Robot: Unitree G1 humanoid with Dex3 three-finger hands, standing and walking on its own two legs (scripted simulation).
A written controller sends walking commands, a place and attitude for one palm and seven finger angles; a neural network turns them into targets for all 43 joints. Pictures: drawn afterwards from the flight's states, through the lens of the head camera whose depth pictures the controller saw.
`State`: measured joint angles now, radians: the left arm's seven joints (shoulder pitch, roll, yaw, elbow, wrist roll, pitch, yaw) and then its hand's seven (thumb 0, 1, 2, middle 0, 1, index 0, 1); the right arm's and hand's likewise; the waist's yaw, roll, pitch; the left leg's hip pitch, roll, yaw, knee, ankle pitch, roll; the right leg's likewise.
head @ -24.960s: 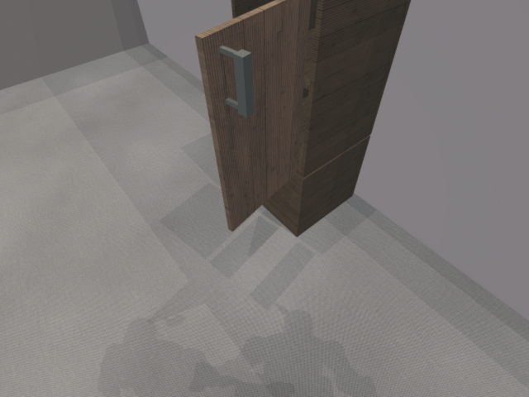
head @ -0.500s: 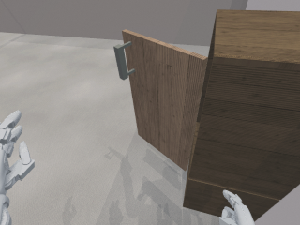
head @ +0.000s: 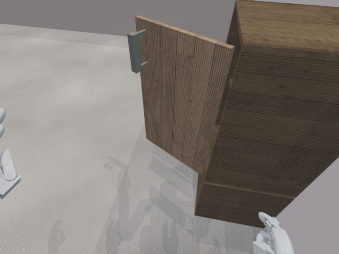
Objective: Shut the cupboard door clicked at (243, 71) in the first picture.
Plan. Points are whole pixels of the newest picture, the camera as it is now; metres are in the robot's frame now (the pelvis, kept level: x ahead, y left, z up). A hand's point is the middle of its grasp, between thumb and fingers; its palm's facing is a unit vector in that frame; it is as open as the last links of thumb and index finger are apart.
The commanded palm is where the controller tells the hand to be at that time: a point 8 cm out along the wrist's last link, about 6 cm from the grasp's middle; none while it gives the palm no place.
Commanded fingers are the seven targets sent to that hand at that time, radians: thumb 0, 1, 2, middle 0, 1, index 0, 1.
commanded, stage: step back with the hand held close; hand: left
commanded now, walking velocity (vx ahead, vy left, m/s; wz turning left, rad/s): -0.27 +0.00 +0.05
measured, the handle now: (139, 51) +0.68 +0.14 +0.16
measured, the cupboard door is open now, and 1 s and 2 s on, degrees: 61 61 61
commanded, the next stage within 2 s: stop stepping back and stand still in 0.52 s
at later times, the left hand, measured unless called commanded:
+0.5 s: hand out of the picture +0.07 +0.31 +0.19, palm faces +0.53 -0.74 -0.41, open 7.4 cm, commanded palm -0.01 +0.33 +0.18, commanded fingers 0.00 0.90 0.90 -0.20 -0.30 -0.20 -0.30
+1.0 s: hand out of the picture -0.02 +0.34 +0.18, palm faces +0.42 -0.81 -0.41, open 7.4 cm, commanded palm -0.09 +0.37 +0.18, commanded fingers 0.00 0.90 0.90 -0.20 -0.30 -0.20 -0.30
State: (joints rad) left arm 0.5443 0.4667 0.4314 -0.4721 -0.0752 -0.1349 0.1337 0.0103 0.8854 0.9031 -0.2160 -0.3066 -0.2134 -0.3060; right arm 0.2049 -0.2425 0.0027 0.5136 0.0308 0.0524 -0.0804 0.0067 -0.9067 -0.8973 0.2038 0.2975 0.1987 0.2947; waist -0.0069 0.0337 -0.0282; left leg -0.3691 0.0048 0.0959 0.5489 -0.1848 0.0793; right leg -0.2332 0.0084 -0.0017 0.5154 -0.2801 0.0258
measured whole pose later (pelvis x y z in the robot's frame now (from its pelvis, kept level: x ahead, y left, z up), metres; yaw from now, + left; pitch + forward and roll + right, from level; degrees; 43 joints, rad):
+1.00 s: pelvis -0.23 +0.07 +0.01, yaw +0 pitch +1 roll -3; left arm 0.54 0.43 0.43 -0.51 -0.05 -0.17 0.16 0.01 0.89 0.90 -0.21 -0.31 -0.21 -0.31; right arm 0.27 -0.15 0.04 0.62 0.00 -0.09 -0.06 0.01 -0.90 -0.90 0.21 0.30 0.20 0.30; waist -0.04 -0.03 -0.04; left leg -0.30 0.03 0.05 0.44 -0.17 0.04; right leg -0.25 0.05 -0.02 0.62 -0.38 0.01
